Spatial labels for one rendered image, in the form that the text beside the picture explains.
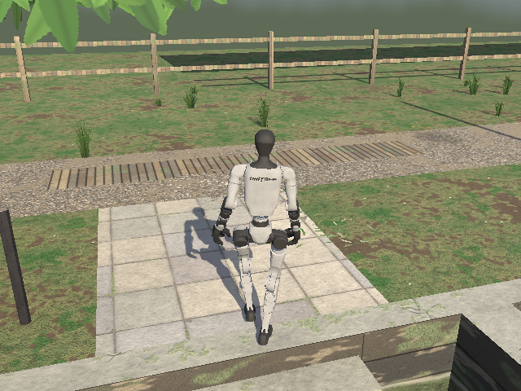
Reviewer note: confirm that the left robot upper arm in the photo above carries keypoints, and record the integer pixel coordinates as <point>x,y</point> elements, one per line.
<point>233,185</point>

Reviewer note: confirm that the robot right foot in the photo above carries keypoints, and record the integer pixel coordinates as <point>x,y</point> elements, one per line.
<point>263,338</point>

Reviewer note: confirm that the robot torso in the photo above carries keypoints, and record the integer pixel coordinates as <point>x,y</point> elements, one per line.
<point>261,196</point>

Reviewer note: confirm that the robot right forearm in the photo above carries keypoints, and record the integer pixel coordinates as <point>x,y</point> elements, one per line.
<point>295,218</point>

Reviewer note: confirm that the robot right hand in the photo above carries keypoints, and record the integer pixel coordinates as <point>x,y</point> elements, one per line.
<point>291,233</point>

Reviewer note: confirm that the robot left hand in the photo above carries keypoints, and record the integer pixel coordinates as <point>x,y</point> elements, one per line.
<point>216,233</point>

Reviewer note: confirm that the robot left forearm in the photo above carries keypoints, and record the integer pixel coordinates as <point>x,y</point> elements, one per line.
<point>223,217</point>

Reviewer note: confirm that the right robot upper arm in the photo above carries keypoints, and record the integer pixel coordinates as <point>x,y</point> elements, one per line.
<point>288,173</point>

